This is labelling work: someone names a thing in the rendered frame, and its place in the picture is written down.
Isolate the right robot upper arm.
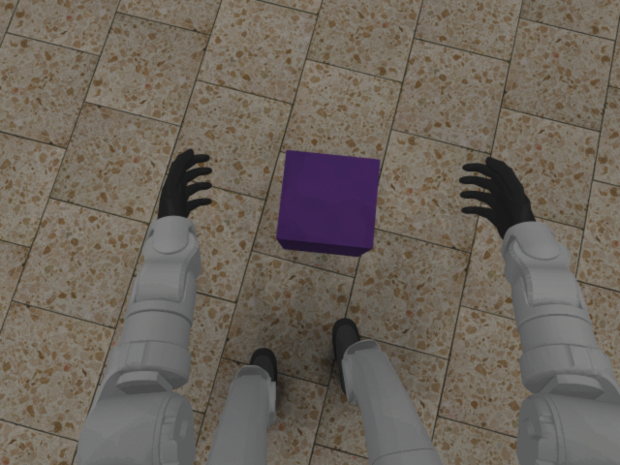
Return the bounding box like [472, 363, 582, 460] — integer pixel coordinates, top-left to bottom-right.
[516, 392, 620, 465]

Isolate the right robot forearm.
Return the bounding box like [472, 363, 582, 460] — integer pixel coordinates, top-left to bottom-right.
[502, 221, 620, 404]

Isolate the left robot hand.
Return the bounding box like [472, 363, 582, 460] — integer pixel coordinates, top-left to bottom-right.
[157, 148, 212, 220]

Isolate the carton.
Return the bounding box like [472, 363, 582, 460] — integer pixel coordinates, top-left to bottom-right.
[276, 150, 380, 257]

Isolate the right robot foot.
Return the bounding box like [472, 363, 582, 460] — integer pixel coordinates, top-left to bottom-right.
[332, 318, 360, 395]

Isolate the right robot hand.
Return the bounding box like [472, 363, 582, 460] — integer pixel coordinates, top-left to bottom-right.
[459, 157, 536, 239]

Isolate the robot left thigh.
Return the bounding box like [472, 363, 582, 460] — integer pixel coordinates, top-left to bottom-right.
[205, 375, 276, 465]

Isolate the left robot upper arm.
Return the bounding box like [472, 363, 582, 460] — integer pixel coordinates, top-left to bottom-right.
[78, 391, 196, 465]

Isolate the left robot forearm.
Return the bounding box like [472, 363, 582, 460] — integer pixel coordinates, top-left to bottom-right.
[77, 216, 202, 465]

